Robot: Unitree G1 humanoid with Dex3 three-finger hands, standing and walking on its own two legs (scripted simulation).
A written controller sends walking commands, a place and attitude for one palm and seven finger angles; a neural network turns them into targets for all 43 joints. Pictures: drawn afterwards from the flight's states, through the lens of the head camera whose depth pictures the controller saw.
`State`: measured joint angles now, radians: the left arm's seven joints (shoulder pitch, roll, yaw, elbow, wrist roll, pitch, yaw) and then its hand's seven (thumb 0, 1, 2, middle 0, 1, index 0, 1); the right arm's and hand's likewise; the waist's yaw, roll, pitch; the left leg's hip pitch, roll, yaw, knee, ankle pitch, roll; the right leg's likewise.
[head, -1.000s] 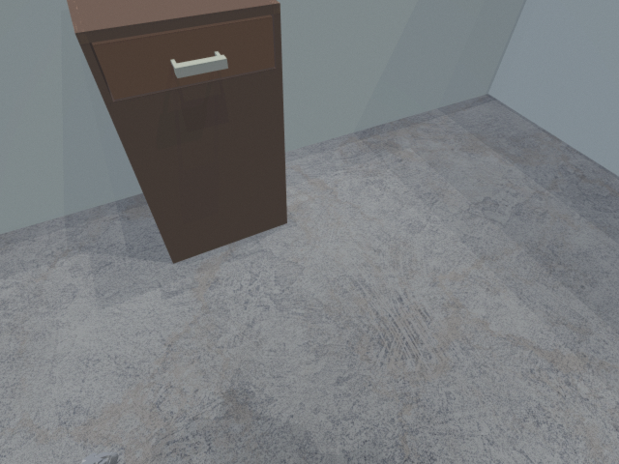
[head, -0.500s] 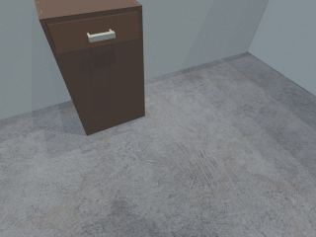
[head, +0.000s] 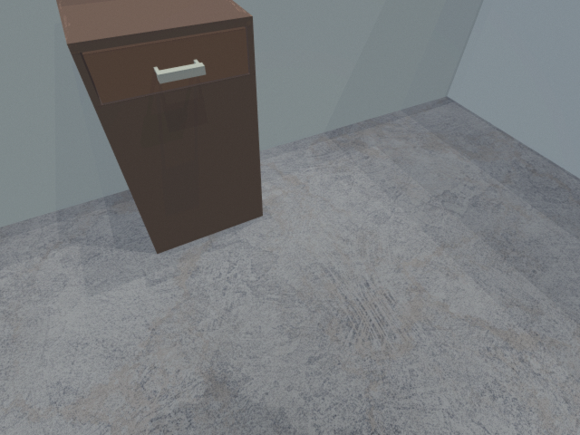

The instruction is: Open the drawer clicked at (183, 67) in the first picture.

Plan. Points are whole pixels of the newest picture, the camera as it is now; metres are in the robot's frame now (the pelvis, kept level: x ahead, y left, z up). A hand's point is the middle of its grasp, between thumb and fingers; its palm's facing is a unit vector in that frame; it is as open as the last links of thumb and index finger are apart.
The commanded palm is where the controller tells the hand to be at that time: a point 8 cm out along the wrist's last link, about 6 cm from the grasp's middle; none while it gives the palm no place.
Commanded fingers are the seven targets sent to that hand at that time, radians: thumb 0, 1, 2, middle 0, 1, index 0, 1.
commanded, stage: look at it before walking up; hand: left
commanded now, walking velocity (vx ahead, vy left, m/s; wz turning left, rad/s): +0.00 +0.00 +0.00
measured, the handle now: (179, 69) +1.04 +0.39 +0.01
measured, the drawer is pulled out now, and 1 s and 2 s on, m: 0.00 0.00 0.00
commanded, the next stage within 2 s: walk to a spot facing it in 0.44 s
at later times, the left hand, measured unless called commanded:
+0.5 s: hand out of the picture +0.05 +0.24 -0.16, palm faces -0.02 -0.95 -0.32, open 7.4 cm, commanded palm none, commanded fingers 0.00 0.90 0.90 -0.20 -0.30 -0.20 -0.30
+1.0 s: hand out of the picture +0.05 +0.15 -0.17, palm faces -0.08 -0.98 -0.19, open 7.4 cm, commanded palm none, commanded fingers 0.00 0.90 0.90 -0.20 -0.30 -0.20 -0.30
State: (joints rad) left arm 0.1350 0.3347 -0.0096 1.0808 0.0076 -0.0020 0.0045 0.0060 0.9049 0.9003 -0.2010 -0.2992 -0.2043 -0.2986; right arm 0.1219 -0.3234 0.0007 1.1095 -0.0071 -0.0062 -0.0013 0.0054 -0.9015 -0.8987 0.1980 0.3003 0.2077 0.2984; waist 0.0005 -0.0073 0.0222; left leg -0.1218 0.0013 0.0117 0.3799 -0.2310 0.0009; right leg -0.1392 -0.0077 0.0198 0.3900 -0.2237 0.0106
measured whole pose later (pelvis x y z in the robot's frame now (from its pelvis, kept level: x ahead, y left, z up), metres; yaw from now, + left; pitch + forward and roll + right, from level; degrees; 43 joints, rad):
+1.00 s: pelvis +0.06 -0.03 -0.01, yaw -10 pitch +0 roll +0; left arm 0.43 0.15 0.03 1.04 0.02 -0.04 0.00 0.00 0.91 0.90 -0.20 -0.30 -0.20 -0.30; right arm 0.25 -0.22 -0.05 1.06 -0.02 0.01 0.01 0.01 -0.90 -0.90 0.20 0.30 0.20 0.30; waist 0.05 0.03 0.02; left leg -0.46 0.09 0.07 1.09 -0.40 -0.04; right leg -0.17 0.05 -0.01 0.50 -0.33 -0.06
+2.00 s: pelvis +0.40 -0.14 -0.01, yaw -46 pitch +0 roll +0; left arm 0.17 0.19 0.06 0.94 0.01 -0.02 -0.01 0.00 0.92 0.90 -0.20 -0.30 -0.21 -0.30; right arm 0.22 -0.18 -0.05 0.94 -0.02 -0.01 -0.01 0.01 -0.91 -0.90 0.19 0.30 0.20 0.30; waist -0.04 0.01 0.08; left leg -0.56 0.17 0.05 1.15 -0.32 -0.09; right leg -0.32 0.07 -0.04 0.50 -0.19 -0.09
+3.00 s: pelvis +0.48 -0.21 +0.00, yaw -20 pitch -1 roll +2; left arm 0.17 0.18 0.03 0.87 0.02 0.01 0.03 0.01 0.90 0.90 -0.20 -0.30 -0.20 -0.30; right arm 0.22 -0.27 -0.11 0.93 -0.02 0.08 0.03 0.01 -0.91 -0.90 0.19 0.30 0.20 0.30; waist -0.04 0.03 0.06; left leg -0.53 0.01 0.01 1.12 -0.39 -0.08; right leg -0.19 -0.08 -0.12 0.49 -0.29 0.00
